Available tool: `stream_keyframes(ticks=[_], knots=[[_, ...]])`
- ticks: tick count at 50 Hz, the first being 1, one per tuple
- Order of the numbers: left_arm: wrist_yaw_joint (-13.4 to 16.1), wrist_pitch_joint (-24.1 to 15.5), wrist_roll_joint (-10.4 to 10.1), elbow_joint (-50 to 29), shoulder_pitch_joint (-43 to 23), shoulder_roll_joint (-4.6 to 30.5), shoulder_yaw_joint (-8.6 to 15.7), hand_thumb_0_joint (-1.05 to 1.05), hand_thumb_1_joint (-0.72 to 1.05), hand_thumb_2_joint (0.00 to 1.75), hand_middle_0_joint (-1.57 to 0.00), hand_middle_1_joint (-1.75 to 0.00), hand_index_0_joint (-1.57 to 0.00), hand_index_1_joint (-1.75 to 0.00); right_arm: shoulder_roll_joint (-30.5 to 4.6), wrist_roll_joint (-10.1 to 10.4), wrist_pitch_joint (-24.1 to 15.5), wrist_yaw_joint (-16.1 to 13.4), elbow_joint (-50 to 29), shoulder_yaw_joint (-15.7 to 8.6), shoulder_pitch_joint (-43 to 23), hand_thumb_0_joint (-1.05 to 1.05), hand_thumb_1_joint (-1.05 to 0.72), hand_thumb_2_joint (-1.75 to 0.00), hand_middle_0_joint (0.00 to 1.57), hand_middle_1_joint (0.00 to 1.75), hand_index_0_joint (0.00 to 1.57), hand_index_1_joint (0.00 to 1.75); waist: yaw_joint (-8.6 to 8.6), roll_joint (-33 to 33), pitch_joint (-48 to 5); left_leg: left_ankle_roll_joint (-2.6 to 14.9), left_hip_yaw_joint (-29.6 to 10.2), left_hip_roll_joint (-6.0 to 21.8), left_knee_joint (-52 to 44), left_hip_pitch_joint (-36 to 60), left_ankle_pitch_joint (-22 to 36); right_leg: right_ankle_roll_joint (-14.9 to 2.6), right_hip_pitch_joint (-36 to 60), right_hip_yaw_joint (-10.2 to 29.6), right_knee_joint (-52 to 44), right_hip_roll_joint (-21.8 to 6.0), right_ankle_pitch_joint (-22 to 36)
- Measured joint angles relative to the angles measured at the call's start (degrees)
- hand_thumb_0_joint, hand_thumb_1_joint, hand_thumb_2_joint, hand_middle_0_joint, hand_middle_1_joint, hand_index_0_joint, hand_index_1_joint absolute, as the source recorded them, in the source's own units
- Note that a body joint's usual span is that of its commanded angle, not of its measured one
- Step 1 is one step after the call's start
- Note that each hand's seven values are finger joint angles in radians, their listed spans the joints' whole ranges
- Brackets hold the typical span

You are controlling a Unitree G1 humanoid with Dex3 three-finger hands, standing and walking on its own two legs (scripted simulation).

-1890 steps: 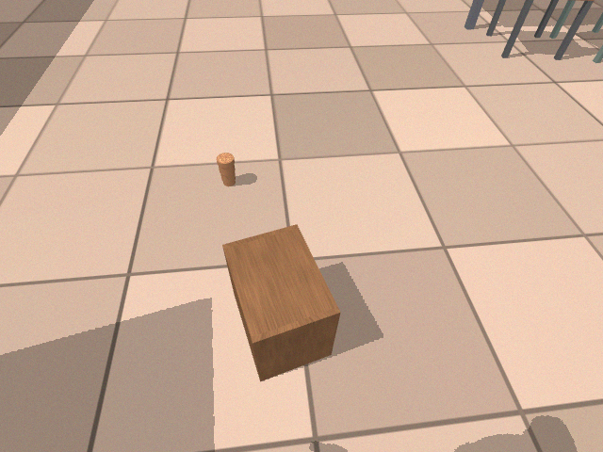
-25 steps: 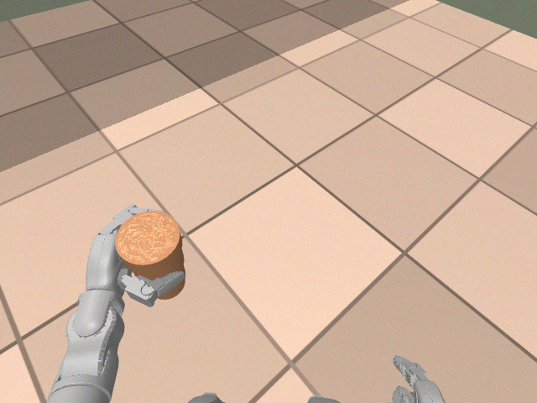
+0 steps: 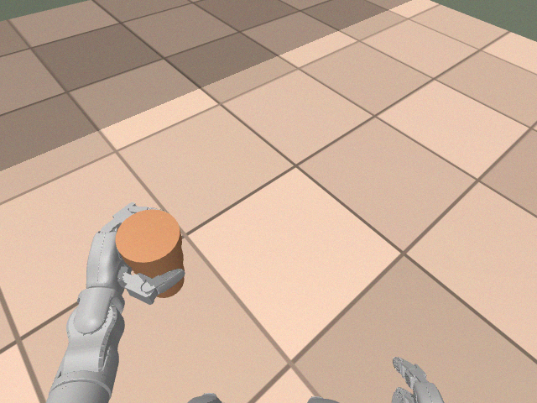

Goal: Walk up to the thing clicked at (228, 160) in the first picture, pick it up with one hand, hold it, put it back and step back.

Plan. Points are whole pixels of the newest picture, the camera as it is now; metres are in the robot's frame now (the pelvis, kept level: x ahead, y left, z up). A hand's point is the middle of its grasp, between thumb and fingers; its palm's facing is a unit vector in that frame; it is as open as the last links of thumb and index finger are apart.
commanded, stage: hold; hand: left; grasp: from the side
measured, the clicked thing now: (158, 260) +0.32 +0.17 +0.02
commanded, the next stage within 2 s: crouch in 0.86 s
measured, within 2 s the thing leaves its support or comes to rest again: neither
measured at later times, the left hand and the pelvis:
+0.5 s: hand (156, 251) +0.33 +0.17 +0.04, palm faces +0.06 -1.00 -0.02, open 10.6 cm; pelvis +0.01 +0.00 +0.00, yaw +0 degrees
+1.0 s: hand (154, 253) +0.32 +0.17 +0.03, palm faces +0.06 -1.00 -0.03, open 10.6 cm; pelvis +0.00 +0.00 +0.00, yaw +0 degrees
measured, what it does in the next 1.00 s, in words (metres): stands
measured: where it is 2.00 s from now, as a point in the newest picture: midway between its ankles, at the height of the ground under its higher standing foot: outside the picture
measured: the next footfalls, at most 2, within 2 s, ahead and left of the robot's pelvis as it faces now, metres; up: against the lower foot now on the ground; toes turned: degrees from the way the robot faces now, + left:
none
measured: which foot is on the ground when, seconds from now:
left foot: down 0.00-1.00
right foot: down 0.00-1.00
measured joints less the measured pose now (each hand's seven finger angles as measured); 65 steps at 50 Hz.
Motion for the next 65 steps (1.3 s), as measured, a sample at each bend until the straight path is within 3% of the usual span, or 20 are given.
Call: stream_keyframes(ticks=[18,29,40,48,53,59,65], knots=[[-0.6,-0.1,-0.4,-1.4,1.4,-0.9,-1.0,-0.02,-0.47,1.09,-0.71,-1.06,-0.68,-1.06,-0.4,0.1,-0.3,0.3,0.2,-0.2,0.5,0.01,-0.93,-0.91,0.2,0.3,0.2,0.3,0.09,0.3,-0.3,0.03,0.0,0.0,0.1,-0.2,-0.4,0.05,-0.2,0.0,0.0,0.0,-0.4],[-0.1,0.2,-0.2,0.6,-0.7,0.1,0.4,-0.02,-0.47,1.09,-0.71,-1.06,-0.68,-1.06,0.0,-0.1,0.0,0.0,0.1,0.0,0.0,0.01,-0.92,-0.91,0.2,0.3,0.2,0.3,-0.15,0.1,-0.4,-0.05,-0.2,0.1,0.1,-0.3,-0.5,-0.04,-0.2,-0.2,0.0,0.1,-0.4],[-0.8,0.2,-0.2,-0.6,1.5,-0.7,-1.6,-0.02,-0.47,1.09,-0.71,-1.06,-0.68,-1.06,-0.5,-0.1,0.0,0.6,0.2,-0.5,0.5,0.01,-0.92,-0.91,0.2,0.3,0.2,0.3,0.11,0.5,-0.6,0.13,0.0,0.0,0.4,-0.4,-0.7,0.14,-0.3,0.0,0.1,0.0,-0.5],[0.5,-0.7,-0.2,0.5,-0.5,-0.4,0.4,-0.02,-0.47,1.09,-0.71,-1.06,-0.68,-1.06,0.2,-0.2,0.1,0.6,0.0,0.1,0.2,0.01,-0.92,-0.91,0.2,0.3,0.2,0.3,-0.08,-0.1,-0.1,0.0,-0.1,0.0,0.8,-1.0,-0.4,-0.01,-1.0,-0.1,0.8,0.1,-0.4],[-0.7,-1.0,0.1,1.0,-0.3,0.5,-0.5,-0.02,-0.46,1.08,-0.71,-1.06,-0.68,-1.06,0.0,-0.1,0.1,0.7,0.0,-0.2,0.4,0.01,-0.91,-0.91,0.2,0.3,0.2,0.3,-0.09,0.2,-0.2,0.03,-0.3,0.0,0.9,-1.3,-0.3,0.0,-1.1,-0.2,0.6,0.1,-0.2],[-0.5,-2.9,-0.1,6.3,-2.2,-0.7,-0.1,-0.02,-0.46,1.08,-0.71,-1.05,-0.68,-1.05,-0.6,-0.3,-0.1,1.5,0.4,-0.7,-0.3,0.01,-0.89,-0.9,0.2,0.3,0.2,0.3,-0.23,0.1,-0.7,0.19,-0.3,-0.2,2.5,-4.2,-0.6,0.09,-4.1,-0.2,2.5,-0.2,-0.6],[-0.5,-8.5,1.0,12.8,-6.1,-0.7,2.2,-0.02,-0.45,1.08,-0.7,-1.06,-0.68,-1.06,-0.7,-1.2,-0.8,2.7,0.2,-1.1,-1.8,0.0,-0.88,-0.9,0.2,0.3,0.2,0.3,-1.0,-1.4,-0.8,0.05,-0.5,-0.2,9.3,-13.5,-2.3,-0.13,-13.6,-0.1,9.7,-0.2,-2.6]])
